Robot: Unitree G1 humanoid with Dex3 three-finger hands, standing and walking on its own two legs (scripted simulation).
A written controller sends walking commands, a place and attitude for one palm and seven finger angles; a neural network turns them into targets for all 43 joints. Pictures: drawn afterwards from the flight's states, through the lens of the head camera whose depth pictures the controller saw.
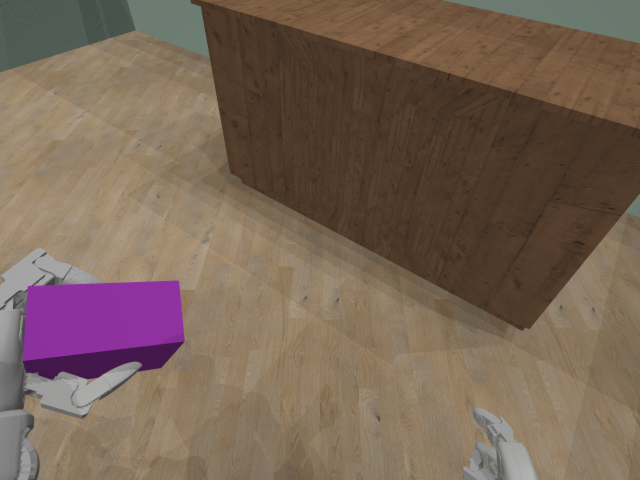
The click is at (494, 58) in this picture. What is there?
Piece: table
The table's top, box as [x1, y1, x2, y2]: [191, 0, 639, 138]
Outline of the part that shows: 191,0 191,3 639,138 639,43 442,0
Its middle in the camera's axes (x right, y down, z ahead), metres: +0.31 -0.66 +1.21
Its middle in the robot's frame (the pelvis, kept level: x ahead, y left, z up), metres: +1.37 -0.23 +0.07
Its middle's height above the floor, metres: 0.84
